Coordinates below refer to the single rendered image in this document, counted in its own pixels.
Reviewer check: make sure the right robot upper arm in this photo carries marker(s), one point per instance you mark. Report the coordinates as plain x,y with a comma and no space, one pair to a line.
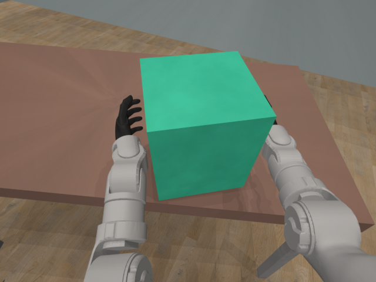
326,233

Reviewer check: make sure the right robot forearm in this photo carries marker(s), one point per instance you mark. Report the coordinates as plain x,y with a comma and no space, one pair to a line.
291,174

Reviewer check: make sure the left robot upper arm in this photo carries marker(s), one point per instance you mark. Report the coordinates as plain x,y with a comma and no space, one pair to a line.
127,267

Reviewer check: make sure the table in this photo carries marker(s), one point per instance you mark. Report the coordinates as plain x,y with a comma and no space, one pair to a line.
58,111

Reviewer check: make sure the carton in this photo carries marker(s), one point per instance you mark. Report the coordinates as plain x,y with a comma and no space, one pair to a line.
206,120

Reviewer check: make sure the robot left hand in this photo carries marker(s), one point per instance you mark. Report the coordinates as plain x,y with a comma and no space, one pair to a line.
123,123

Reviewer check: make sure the left robot forearm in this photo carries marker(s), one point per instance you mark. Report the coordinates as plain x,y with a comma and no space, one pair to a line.
123,226

